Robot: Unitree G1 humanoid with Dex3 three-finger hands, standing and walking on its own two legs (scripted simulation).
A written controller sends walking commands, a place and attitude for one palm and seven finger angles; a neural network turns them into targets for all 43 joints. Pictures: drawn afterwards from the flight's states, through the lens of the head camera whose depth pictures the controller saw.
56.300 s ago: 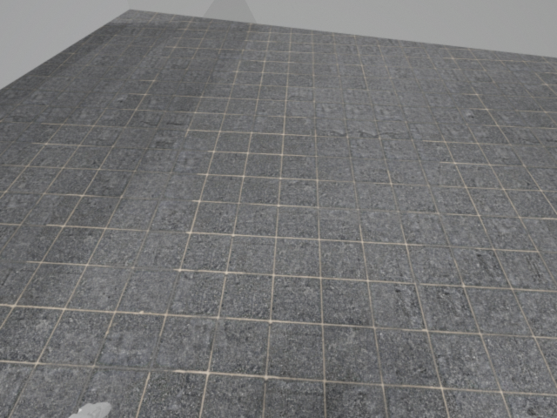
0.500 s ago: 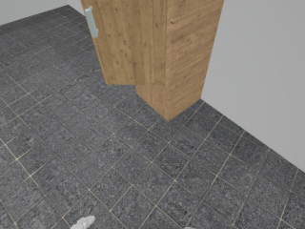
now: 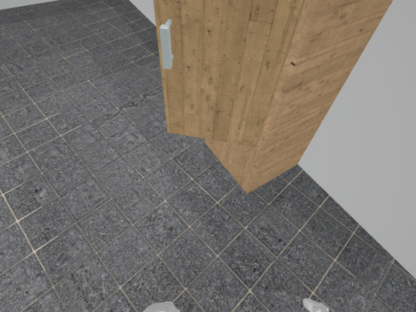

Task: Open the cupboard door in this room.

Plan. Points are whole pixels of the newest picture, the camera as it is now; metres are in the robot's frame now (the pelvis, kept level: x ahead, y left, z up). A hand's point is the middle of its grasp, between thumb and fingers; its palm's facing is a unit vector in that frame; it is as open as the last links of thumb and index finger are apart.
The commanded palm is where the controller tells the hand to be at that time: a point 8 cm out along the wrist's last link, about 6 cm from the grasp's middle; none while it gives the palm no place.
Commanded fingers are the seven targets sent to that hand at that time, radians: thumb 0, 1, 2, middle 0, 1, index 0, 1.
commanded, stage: take the last steps up to it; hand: left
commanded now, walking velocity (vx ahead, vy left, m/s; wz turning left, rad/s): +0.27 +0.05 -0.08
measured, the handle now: (168, 44) +0.79 +0.21 +0.07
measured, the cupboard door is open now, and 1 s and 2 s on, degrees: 47 47 47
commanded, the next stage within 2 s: come to a stop and stand still in 0.26 s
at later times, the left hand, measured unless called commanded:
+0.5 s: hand (150, 240) +0.28 +0.17 -0.15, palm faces -0.05 -0.98 -0.21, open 7.4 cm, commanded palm none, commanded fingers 0.00 0.90 0.90 -0.20 -0.30 -0.20 -0.30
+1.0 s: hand (124, 273) +0.20 +0.21 -0.16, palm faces +0.00 -0.97 -0.25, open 7.4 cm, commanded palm none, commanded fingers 0.00 0.90 0.90 -0.20 -0.30 -0.20 -0.30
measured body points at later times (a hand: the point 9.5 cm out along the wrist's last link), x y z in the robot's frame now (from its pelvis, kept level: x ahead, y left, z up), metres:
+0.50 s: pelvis +0.17 +0.00 +0.01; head +0.20 -0.01 +0.46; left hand +0.28 +0.22 -0.13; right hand +0.10 -0.22 -0.15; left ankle +0.11 +0.11 -0.68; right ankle +0.19 -0.10 -0.72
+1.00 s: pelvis +0.16 +0.01 +0.01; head +0.19 +0.01 +0.46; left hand +0.20 +0.26 -0.14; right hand +0.25 -0.23 -0.14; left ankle +0.23 +0.13 -0.72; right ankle +0.11 -0.11 -0.73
